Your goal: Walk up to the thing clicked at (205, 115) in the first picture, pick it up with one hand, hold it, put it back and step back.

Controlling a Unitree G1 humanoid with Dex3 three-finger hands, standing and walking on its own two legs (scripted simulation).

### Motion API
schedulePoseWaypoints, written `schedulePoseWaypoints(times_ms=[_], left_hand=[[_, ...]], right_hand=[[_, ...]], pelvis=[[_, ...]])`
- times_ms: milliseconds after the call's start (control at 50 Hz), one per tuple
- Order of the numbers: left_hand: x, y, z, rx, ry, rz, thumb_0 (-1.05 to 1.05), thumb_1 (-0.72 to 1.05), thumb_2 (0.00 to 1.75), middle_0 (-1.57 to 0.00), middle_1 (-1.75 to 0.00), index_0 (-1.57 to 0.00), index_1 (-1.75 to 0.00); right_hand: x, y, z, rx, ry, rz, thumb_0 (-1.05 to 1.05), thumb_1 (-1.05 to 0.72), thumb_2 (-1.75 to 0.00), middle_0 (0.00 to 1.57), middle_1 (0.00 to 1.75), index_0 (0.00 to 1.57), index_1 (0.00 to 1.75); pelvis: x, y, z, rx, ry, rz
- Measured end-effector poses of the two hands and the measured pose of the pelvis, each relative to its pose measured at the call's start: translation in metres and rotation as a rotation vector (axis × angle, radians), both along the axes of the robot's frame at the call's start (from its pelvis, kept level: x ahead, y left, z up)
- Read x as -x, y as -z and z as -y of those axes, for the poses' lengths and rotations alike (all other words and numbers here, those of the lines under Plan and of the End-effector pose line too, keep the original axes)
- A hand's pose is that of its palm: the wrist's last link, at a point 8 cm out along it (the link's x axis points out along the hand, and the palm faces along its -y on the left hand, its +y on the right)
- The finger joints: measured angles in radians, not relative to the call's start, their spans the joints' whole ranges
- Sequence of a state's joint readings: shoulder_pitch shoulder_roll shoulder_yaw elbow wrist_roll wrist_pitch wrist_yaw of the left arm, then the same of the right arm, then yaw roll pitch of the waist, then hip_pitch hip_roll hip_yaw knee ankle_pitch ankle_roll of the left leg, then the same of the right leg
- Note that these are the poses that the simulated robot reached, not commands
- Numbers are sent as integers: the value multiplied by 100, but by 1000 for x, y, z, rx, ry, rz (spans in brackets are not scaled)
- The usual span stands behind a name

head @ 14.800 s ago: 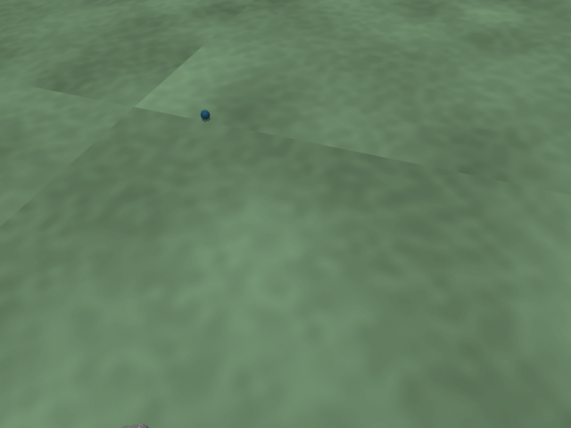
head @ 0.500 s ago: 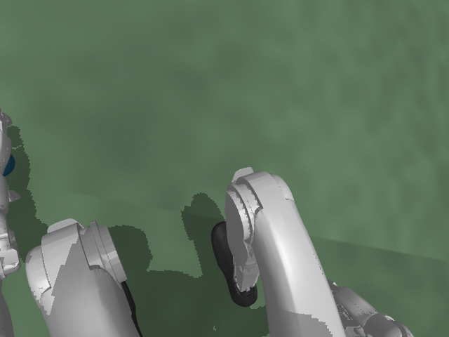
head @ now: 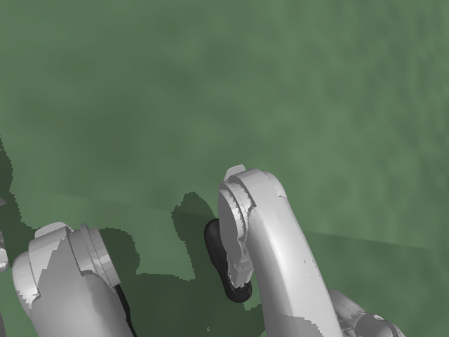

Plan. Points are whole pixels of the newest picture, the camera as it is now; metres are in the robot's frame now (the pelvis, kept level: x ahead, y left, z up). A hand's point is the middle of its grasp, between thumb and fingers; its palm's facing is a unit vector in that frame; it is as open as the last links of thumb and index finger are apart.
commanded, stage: close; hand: left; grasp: from above
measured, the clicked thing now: out of the picture +0.43 +0.32 -0.26
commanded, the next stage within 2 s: settle in 1.40 s
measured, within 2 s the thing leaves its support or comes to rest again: leaves its support in 1.80 s
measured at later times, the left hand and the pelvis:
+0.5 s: hand out of the picture +0.42 +0.31 -0.25, palm faces -0.45 -0.17 -0.87, open 11.8 cm; pelvis +0.00 +0.00 +0.00, yaw -1 degrees
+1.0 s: hand out of the picture +0.42 +0.31 -0.25, palm faces -0.44 -0.15 -0.88, open 9.1 cm; pelvis +0.00 +0.00 +0.01, yaw -1 degrees
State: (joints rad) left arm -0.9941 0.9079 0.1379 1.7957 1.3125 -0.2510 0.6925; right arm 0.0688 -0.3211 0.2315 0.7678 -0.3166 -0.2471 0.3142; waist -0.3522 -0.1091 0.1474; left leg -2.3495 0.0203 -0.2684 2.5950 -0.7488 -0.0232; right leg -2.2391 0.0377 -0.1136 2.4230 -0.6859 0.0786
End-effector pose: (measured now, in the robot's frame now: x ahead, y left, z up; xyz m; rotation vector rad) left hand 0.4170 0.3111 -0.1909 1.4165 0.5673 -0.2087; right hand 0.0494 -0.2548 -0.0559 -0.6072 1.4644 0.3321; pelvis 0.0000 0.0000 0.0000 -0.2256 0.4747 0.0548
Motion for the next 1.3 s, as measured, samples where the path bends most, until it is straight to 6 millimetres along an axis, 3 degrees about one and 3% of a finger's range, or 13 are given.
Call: schedulePoseWaypoints(times_ms=[220,500,1300], left_hand=[[-8,0,3,-12,-7,32,0,-28,80,-19,-97,-23,-94],[-10,4,-5,-7,-33,4,0,-13,67,-31,-88,-36,-83],[-9,-3,-4,-16,-16,20,0,40,41,-63,-62,-77,-59]], right_hand=[[-3,-8,2,6,-22,20,0,-90,-89,20,30,20,30],[-5,-9,-2,-7,-37,15,0,-90,-90,20,30,20,30],[0,-16,-6,3,-38,27,0,-90,-89,20,30,20,30]], pelvis=[[1,0,-2,10,6,5],[1,-2,-2,14,6,5],[5,-8,-2,21,9,8]])
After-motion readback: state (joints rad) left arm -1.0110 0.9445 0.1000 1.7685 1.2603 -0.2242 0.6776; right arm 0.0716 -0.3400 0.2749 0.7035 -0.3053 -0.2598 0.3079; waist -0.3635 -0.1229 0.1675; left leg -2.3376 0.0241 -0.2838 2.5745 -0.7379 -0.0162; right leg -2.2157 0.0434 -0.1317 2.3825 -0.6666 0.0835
